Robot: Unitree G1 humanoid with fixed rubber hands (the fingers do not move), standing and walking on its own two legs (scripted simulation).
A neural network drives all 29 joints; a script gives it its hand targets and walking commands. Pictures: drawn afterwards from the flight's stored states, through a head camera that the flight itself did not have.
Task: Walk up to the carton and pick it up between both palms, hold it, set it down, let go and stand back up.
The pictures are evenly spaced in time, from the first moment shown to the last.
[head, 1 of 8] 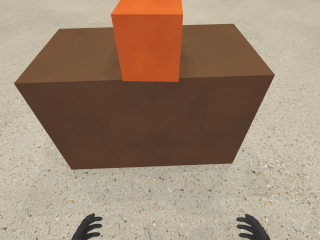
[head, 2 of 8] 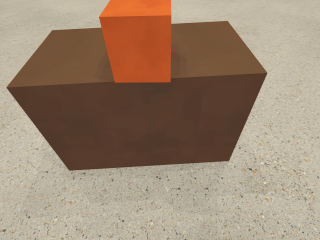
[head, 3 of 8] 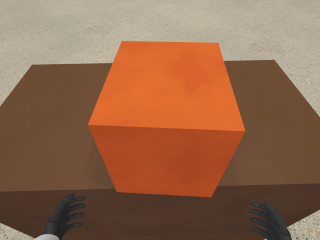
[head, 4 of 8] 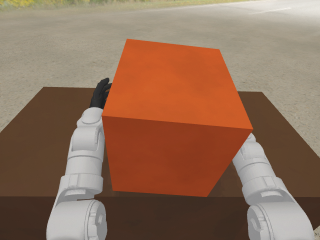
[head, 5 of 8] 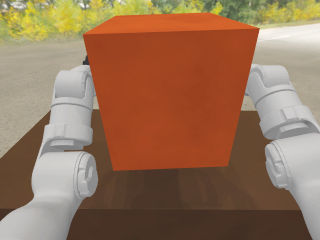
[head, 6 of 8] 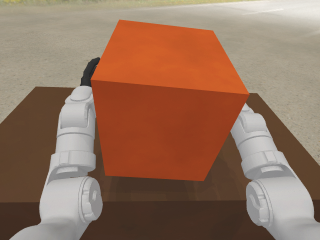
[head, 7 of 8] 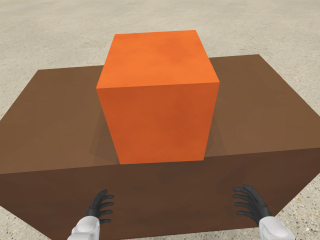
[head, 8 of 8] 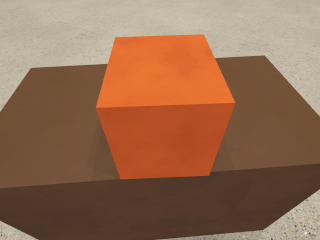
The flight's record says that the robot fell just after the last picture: no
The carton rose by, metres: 0.23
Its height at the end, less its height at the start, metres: +0.00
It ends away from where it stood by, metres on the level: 0.02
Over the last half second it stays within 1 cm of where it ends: yes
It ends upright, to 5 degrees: yes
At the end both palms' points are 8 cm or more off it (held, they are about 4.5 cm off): yes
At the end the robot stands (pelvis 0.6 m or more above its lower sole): yes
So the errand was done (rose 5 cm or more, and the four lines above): yes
